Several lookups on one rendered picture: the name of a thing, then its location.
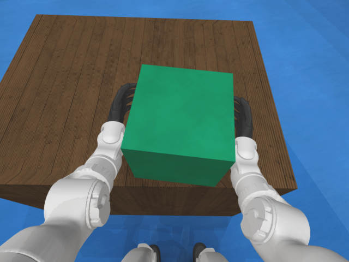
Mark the left robot foot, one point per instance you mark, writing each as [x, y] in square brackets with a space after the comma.
[156, 249]

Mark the left robot upper arm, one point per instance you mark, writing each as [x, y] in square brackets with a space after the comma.
[74, 208]

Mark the carton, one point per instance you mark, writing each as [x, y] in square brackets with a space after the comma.
[181, 126]

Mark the robot left forearm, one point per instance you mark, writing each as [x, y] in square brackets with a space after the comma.
[106, 161]

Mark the robot right forearm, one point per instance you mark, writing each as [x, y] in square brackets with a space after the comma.
[246, 178]

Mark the right robot upper arm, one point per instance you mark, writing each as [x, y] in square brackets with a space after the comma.
[280, 233]

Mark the pedestal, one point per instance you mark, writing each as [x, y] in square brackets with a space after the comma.
[58, 89]

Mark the right robot hand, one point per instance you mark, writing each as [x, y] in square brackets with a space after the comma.
[243, 124]

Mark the left robot hand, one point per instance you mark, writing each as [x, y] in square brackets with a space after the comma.
[118, 107]

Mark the right robot shin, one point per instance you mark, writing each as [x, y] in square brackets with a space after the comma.
[207, 250]

